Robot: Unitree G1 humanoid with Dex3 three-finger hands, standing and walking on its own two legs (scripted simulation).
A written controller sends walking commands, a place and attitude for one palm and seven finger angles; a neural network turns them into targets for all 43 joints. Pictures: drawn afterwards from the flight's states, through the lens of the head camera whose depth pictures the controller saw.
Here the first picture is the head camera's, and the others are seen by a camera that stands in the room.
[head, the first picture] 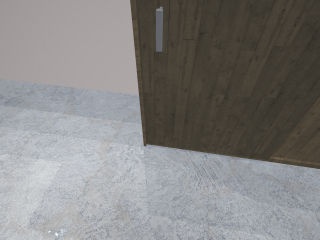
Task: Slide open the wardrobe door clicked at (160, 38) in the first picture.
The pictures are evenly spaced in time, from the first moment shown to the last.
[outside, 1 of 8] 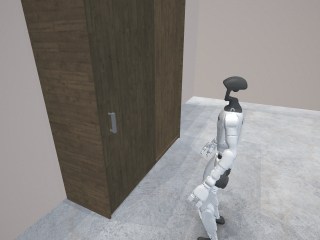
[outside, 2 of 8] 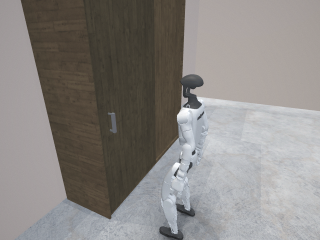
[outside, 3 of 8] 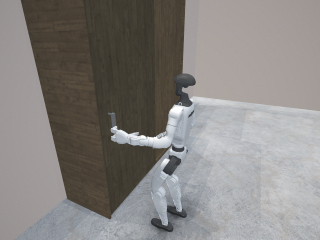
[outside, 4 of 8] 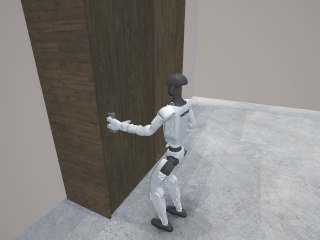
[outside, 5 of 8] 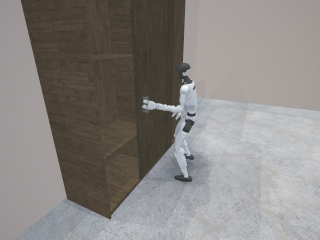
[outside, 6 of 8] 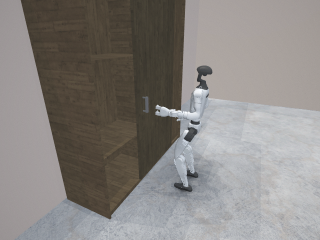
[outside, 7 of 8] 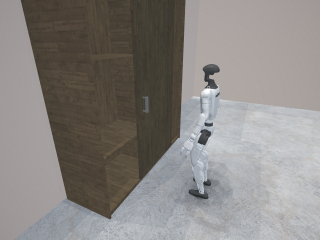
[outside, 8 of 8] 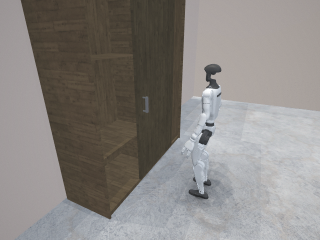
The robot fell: no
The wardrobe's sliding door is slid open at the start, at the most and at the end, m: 0.00 0.51 0.51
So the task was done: yes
